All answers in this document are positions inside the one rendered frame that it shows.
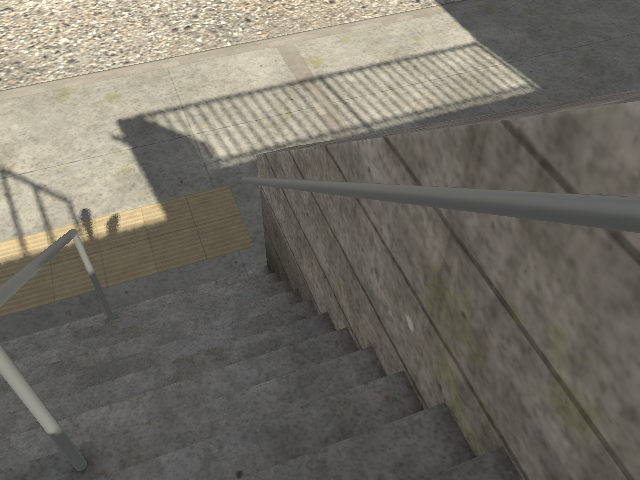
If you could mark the stairs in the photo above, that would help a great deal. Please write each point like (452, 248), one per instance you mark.
(235, 379)

